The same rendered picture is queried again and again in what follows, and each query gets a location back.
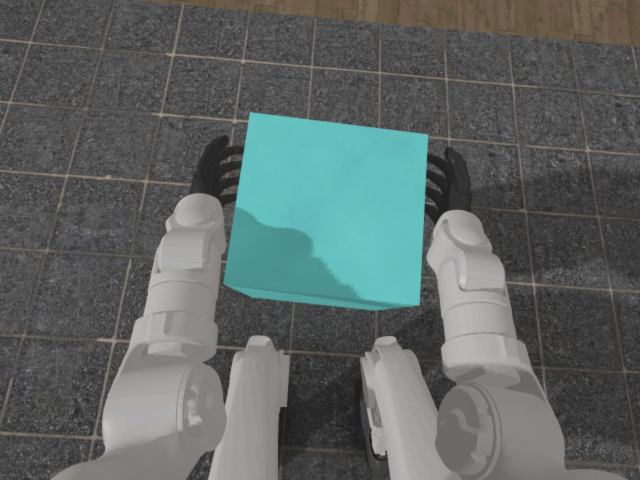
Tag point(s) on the robot left shin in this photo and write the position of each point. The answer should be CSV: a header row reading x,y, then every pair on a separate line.
x,y
254,340

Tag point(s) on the robot right hand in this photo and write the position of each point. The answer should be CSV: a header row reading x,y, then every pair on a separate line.
x,y
455,187

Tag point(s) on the robot right thigh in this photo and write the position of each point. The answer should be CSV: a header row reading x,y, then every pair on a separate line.
x,y
394,387

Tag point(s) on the left robot upper arm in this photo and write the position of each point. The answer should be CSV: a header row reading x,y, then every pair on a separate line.
x,y
159,420

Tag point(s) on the robot left hand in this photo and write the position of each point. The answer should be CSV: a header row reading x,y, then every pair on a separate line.
x,y
209,170

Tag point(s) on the right robot forearm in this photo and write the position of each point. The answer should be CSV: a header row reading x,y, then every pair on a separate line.
x,y
481,345

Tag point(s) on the right robot upper arm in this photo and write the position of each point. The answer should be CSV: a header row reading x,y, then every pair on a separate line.
x,y
491,433

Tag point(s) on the carton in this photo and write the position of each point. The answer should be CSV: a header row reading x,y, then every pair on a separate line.
x,y
329,214

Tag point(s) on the left robot forearm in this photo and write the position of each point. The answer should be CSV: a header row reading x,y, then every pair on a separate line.
x,y
178,322

